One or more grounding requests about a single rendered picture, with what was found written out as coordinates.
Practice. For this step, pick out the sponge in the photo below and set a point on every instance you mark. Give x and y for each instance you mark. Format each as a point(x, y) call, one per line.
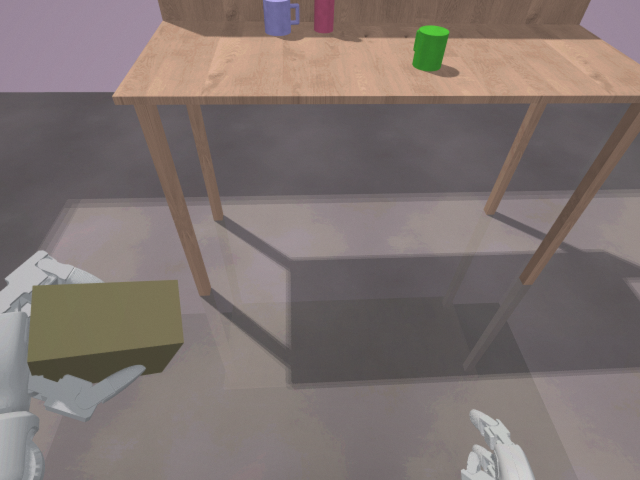
point(94, 330)

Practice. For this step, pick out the robot left forearm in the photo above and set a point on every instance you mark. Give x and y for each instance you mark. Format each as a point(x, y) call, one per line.
point(20, 457)

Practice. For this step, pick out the table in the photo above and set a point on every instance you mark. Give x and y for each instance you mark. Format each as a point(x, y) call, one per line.
point(216, 52)

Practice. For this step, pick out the robot right hand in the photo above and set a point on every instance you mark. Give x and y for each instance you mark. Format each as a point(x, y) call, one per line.
point(509, 461)

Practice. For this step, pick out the robot left hand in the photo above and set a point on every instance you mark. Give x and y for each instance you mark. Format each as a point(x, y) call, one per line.
point(70, 396)

